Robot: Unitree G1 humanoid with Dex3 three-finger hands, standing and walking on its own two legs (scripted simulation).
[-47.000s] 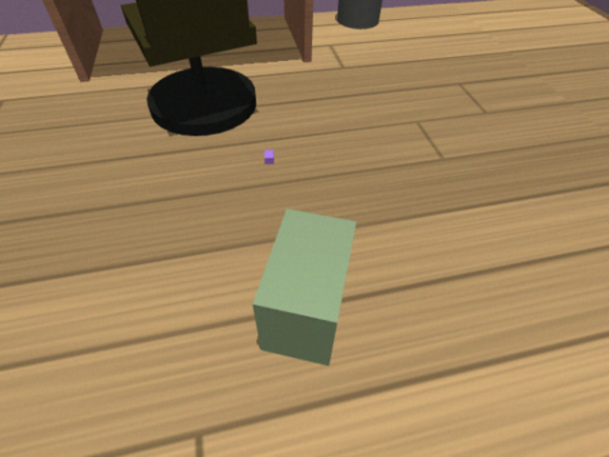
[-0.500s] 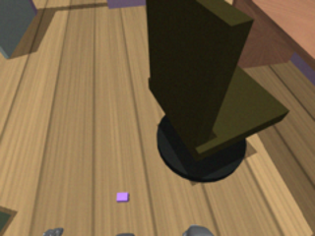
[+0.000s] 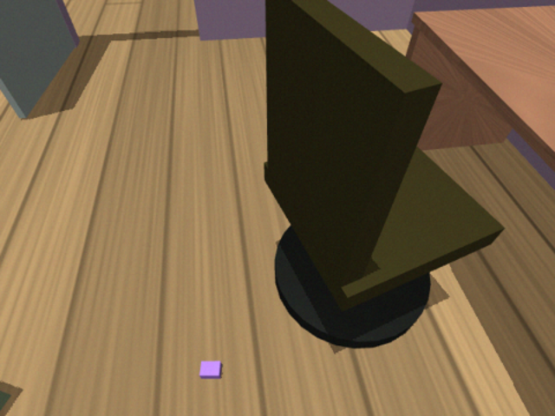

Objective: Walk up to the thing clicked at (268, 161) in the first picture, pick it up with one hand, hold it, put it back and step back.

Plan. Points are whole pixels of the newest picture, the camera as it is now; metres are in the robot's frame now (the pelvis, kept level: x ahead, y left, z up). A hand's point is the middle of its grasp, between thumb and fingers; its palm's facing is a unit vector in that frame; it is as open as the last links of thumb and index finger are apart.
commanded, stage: walk up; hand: left
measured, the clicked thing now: (210, 369) +0.38 +0.23 -0.76
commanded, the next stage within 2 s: none
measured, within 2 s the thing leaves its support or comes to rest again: neither
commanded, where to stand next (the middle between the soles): -0.01 +0.00 m, yaw -1 degrees
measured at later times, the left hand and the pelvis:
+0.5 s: hand out of the picture +0.05 +0.29 -0.18, palm faces -0.02 -0.94 -0.33, open 7.4 cm; pelvis -0.07 +0.03 -0.02, yaw +1 degrees
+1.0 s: hand out of the picture +0.07 +0.26 -0.13, palm faces -0.06 -0.88 -0.47, open 7.4 cm; pelvis -0.02 -0.02 -0.01, yaw -2 degrees
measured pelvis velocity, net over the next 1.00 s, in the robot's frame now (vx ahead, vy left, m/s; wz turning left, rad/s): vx -0.02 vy -0.02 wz -0.03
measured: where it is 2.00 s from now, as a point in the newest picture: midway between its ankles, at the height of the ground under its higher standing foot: outside the picture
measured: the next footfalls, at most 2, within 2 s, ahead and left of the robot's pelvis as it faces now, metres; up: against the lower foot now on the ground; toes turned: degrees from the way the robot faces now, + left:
right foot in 0.80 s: +0.04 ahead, -0.15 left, +0.00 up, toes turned -4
left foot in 1.20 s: +0.06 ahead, +0.12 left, +0.00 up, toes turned -2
